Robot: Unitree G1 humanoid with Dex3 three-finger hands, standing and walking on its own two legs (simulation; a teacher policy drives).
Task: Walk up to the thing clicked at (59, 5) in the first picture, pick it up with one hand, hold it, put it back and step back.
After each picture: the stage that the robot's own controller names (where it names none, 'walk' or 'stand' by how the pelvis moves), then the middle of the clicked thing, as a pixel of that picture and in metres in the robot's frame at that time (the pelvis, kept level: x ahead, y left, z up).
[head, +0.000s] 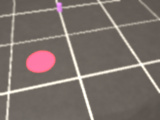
stand; (59, 7) +2.15 +0.33 -0.72
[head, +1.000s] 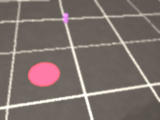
walk; (65, 18) +2.03 +0.17 -0.70
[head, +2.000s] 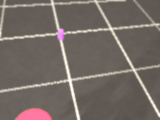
walk; (60, 34) +1.41 +0.17 -0.71
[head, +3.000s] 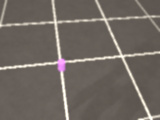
walk; (61, 65) +0.95 +0.17 -0.71
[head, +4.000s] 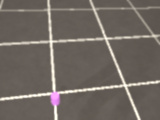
walk; (55, 98) +0.62 +0.17 -0.71
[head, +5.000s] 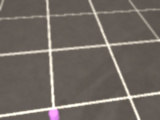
stand; (54, 115) +0.48 +0.20 -0.70
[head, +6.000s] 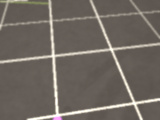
stand; out of the picture +0.44 +0.19 -0.73
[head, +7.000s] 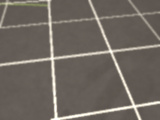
stand; out of the picture +0.42 +0.20 -0.73
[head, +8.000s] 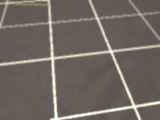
stand; out of the picture +0.42 +0.20 -0.73
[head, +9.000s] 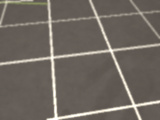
stand; out of the picture +0.41 +0.20 -0.73
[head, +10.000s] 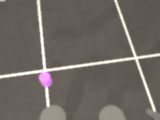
go down; (45, 79) +0.47 +0.21 -0.51
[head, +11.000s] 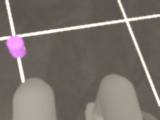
go down; (16, 47) +0.50 +0.25 -0.30
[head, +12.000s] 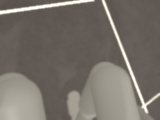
close in; out of the picture +0.49 +0.28 -0.25
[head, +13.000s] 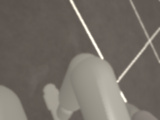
close; out of the picture +0.48 +0.31 -0.23
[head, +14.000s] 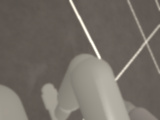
lift; out of the picture +0.47 +0.30 -0.24
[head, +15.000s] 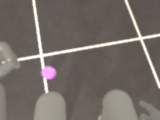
close; (49, 73) +0.45 +0.18 -0.42
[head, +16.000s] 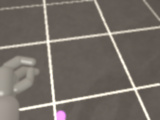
lift; (60, 117) +0.41 +0.15 -0.63
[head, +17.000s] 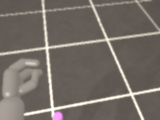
hold; out of the picture +0.41 +0.17 -0.67
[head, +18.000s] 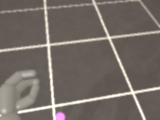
hold; (59, 119) +0.41 +0.15 -0.66
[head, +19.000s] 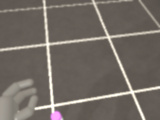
hold; (57, 118) +0.41 +0.17 -0.66
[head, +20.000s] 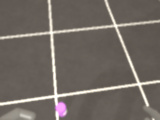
hold; (61, 109) +0.41 +0.15 -0.62
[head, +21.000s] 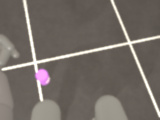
crouch; (43, 77) +0.46 +0.18 -0.47
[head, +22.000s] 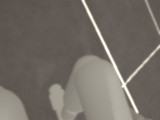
lower; out of the picture +0.46 +0.25 -0.23
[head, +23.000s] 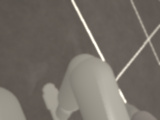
lower; out of the picture +0.45 +0.27 -0.23
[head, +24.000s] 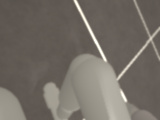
lower; out of the picture +0.45 +0.27 -0.23
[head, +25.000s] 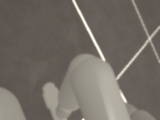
lower; out of the picture +0.45 +0.27 -0.24
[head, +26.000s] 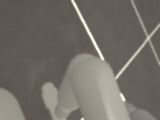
loosen; out of the picture +0.45 +0.27 -0.24
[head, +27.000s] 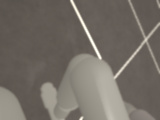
withdraw; out of the picture +0.40 +0.22 -0.24
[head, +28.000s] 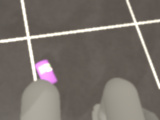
walk; (46, 73) +0.40 +0.15 -0.35
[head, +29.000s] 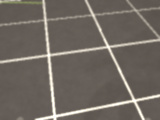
stand; out of the picture +0.31 +0.12 -0.68
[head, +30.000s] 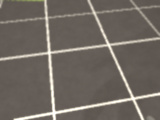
stand; out of the picture +0.32 +0.15 -0.69
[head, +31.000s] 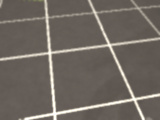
stand; out of the picture +0.31 +0.15 -0.69
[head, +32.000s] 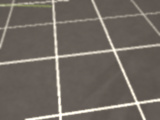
stand; out of the picture +0.33 +0.15 -0.75
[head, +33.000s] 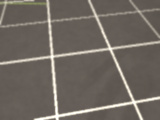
stand; out of the picture +0.29 +0.17 -0.75
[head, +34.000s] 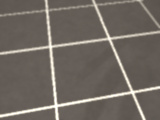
walk; out of the picture +0.31 +0.18 -0.74
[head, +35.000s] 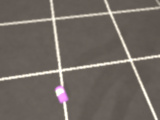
walk; (61, 94) +0.53 +0.15 -0.72
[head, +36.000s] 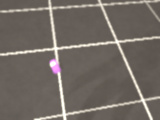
walk; (55, 66) +0.85 +0.23 -0.73
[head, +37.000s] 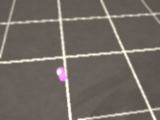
stand; (61, 74) +0.88 +0.20 -0.73
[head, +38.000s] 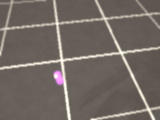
stand; (58, 77) +0.88 +0.22 -0.75
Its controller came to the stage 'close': yes
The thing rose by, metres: 0.01
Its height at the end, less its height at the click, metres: -0.02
